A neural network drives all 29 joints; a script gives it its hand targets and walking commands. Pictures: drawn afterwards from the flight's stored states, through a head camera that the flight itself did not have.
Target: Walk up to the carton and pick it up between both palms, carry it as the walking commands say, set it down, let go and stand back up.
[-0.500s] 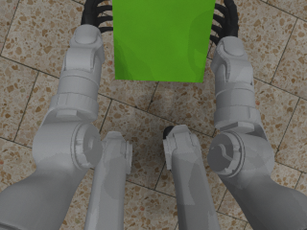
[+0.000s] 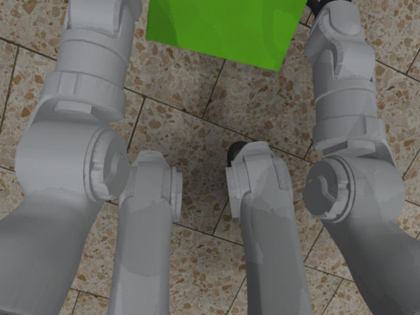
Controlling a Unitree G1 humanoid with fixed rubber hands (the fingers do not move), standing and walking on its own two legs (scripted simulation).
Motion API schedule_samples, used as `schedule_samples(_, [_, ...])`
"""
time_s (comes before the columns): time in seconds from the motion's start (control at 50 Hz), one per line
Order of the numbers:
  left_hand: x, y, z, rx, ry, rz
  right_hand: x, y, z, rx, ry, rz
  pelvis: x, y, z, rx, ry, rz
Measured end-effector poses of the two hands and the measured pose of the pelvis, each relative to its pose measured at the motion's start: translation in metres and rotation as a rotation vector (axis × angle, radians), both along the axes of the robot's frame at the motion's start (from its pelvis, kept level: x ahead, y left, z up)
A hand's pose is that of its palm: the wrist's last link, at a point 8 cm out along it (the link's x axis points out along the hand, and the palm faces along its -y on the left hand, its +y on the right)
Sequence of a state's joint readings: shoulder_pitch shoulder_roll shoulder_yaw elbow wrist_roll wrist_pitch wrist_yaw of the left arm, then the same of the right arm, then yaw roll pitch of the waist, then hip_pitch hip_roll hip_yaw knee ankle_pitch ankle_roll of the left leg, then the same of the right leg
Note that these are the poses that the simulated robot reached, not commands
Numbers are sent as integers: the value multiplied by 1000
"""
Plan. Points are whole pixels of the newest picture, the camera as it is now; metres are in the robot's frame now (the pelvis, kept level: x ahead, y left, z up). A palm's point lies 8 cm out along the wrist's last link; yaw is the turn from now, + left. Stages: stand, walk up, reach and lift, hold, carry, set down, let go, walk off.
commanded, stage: set down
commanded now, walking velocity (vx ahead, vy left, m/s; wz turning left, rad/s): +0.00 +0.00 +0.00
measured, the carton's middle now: out of the picture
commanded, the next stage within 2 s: none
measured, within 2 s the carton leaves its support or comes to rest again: rests again in 0.84 s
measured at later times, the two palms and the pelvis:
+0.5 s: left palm out of the picture +0.61 +0.10 -0.18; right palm out of the picture +0.55 -0.19 -0.19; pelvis +0.04 +0.01 -0.02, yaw +0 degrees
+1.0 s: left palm out of the picture +0.59 +0.10 -0.20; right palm (306, 3) +0.54 -0.19 -0.20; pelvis +0.02 +0.00 -0.03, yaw +2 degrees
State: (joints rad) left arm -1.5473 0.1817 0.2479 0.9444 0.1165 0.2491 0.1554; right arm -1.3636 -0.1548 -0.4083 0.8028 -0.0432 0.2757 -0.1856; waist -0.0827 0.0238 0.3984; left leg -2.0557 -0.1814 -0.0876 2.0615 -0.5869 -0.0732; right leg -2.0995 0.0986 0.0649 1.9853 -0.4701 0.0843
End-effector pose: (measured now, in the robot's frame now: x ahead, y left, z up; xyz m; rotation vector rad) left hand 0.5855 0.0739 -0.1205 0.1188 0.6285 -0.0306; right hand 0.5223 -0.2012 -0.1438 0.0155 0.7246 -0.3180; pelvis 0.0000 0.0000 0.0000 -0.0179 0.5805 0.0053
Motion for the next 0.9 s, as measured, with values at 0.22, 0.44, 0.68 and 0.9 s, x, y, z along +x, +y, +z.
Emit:
schedule_samples(0.22, [-10,31,-38,-5,142,30,7,16,-29,35,77,148,2,-8,-16,32,80,13])
schedule_samples(0.44, [22,25,-55,29,111,-13,29,14,-45,51,64,85,30,0,-19,-17,151,10])
schedule_samples(0.68, [6,24,-64,-71,87,29,11,13,-41,12,41,87,27,14,-25,-24,144,7])
schedule_samples(0.9, [-6,26,-68,12,146,7,13,10,-50,53,60,121,19,8,-25,-2,103,24])
